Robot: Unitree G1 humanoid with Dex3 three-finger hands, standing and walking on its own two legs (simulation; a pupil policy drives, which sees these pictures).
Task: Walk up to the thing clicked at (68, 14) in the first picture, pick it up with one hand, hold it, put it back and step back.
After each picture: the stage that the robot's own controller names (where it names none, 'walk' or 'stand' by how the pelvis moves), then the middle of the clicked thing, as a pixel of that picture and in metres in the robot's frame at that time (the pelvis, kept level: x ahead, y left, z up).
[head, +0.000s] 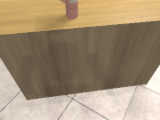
stand; out of the picture +0.82 +0.07 +0.09
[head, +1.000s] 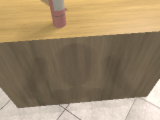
walk; (56, 2) +0.71 +0.16 +0.12
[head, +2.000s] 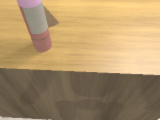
stand; (36, 21) +0.49 +0.19 +0.13
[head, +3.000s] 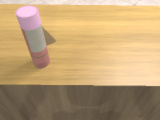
stand; (35, 40) +0.48 +0.19 +0.09
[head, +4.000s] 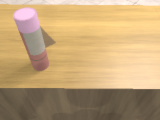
stand; (34, 43) +0.46 +0.20 +0.09
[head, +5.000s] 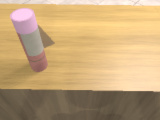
stand; (32, 44) +0.45 +0.20 +0.09
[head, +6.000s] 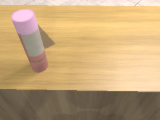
stand; (33, 44) +0.45 +0.20 +0.09
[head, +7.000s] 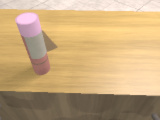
rise first; (35, 47) +0.45 +0.20 +0.09
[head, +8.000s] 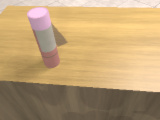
go down; (46, 41) +0.48 +0.19 +0.10
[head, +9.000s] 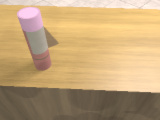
go down; (37, 42) +0.47 +0.18 +0.10
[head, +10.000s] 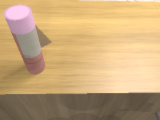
go down; (28, 44) +0.44 +0.18 +0.11
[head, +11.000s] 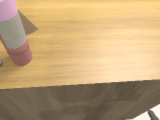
close in; (11, 33) +0.44 +0.19 +0.13
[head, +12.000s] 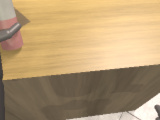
close; (1, 8) +0.54 +0.20 +0.15
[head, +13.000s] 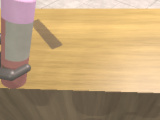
lift; (16, 45) +0.33 +0.19 +0.23
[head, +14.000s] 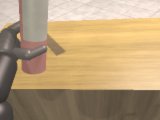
lift; (33, 27) +0.35 +0.14 +0.29
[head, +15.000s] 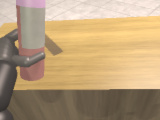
hold; (31, 35) +0.35 +0.15 +0.27
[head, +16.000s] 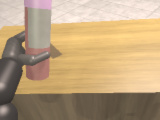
crouch; (38, 36) +0.36 +0.14 +0.26
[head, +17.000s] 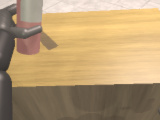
crouch; (29, 10) +0.43 +0.15 +0.28
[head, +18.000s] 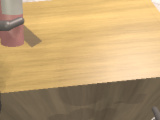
lower; (9, 3) +0.51 +0.18 +0.24
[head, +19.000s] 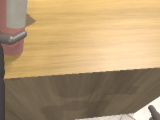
lower; (13, 14) +0.50 +0.18 +0.15
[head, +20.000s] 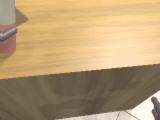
lower; (2, 11) +0.51 +0.19 +0.15
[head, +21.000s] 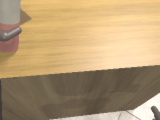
lower; (7, 10) +0.51 +0.19 +0.15
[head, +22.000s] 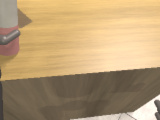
lower; (4, 14) +0.50 +0.20 +0.15
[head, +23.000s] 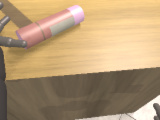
withdraw; (52, 25) +0.54 +0.07 +0.06
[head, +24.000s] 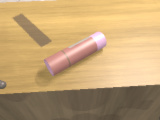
sink last; (76, 52) +0.47 +0.02 +0.04
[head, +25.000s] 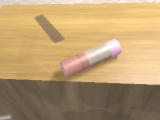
stand; (91, 57) +0.46 +0.01 +0.02
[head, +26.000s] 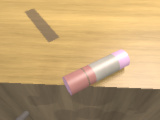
stand; (97, 70) +0.38 -0.03 +0.01
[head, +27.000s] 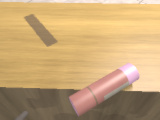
stand; (104, 87) +0.32 -0.05 +0.01
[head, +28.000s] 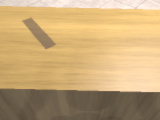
walk; out of the picture +0.13 +0.00 -0.74
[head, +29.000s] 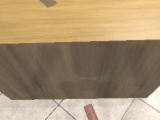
walk; out of the picture +0.32 -0.04 -0.73
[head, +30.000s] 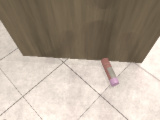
walk; (109, 71) +0.71 -0.22 -0.71
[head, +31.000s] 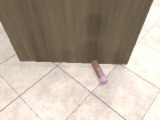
stand; (98, 71) +0.89 -0.18 -0.73
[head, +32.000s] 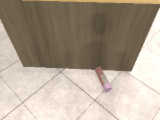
stand; (102, 78) +0.84 -0.18 -0.75
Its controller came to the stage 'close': yes
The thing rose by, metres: 0.21
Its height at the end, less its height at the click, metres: -0.84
